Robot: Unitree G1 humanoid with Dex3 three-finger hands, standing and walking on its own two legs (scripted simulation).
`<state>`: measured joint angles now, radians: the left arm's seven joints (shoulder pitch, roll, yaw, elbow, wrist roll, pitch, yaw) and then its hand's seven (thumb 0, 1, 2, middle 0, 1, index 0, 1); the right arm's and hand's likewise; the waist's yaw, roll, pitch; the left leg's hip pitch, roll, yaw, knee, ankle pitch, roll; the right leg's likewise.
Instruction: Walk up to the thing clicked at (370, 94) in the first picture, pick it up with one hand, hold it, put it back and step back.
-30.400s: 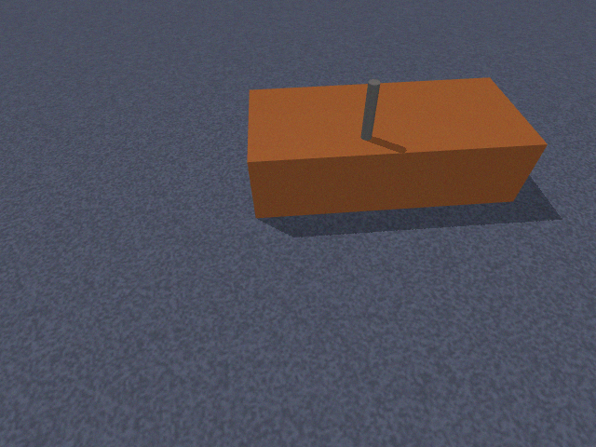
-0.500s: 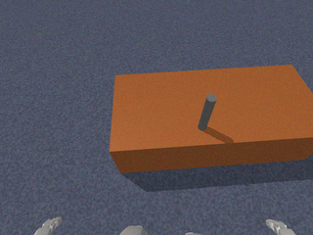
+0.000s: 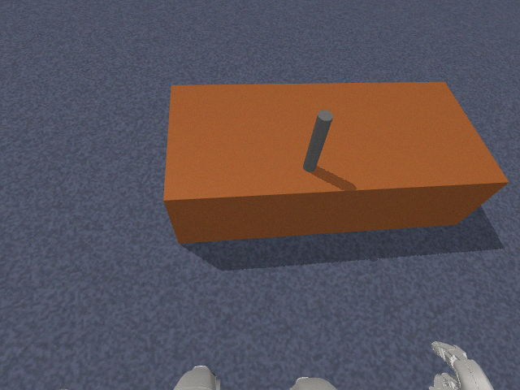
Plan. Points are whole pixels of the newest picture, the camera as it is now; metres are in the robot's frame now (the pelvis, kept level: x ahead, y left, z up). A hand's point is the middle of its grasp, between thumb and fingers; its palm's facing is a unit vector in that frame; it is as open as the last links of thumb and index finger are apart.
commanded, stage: step back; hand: right
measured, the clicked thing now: (316, 143) +0.83 -0.17 -0.31
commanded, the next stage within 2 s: stand in 1.92 s
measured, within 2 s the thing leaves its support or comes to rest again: neither
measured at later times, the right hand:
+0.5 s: hand out of the picture -0.06 -0.30 -0.15, palm faces -0.16 +0.90 -0.39, open 7.4 cm
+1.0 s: hand out of the picture -0.18 -0.37 -0.16, palm faces -0.13 +0.93 -0.35, open 7.4 cm
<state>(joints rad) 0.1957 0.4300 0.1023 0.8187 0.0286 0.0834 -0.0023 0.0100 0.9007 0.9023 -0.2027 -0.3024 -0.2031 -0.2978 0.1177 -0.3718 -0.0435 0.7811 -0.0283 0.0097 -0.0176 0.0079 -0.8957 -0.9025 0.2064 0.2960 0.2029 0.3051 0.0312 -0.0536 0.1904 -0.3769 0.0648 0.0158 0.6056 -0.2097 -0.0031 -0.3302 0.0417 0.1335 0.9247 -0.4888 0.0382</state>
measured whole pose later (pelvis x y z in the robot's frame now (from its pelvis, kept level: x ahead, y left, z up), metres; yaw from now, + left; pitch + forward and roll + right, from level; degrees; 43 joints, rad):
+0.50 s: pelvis -0.16 -0.05 -0.01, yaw +6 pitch -2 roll +1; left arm 0.08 0.39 0.07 0.75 0.03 0.09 0.02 0.01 0.90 0.90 -0.20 -0.30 -0.20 -0.30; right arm 0.21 -0.34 -0.02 0.86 -0.03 0.02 -0.01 0.01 -0.90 -0.90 0.20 0.30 0.20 0.30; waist 0.00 -0.06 0.20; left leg -0.29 -0.03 -0.02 0.67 -0.35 0.02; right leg -0.49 0.03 0.06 0.98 -0.50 -0.01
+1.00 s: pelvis -0.29 -0.11 +0.00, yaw +5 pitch -1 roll +1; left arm 0.25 0.36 0.06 0.91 0.05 -0.01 0.01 0.01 0.89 0.90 -0.21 -0.30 -0.21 -0.30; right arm 0.19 -0.42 -0.05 0.92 -0.02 0.05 0.00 0.01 -0.90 -0.90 0.20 0.30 0.20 0.30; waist 0.03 0.07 0.08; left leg -0.40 -0.04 -0.12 0.94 -0.44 -0.02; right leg -0.28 -0.01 0.00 0.64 -0.34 -0.02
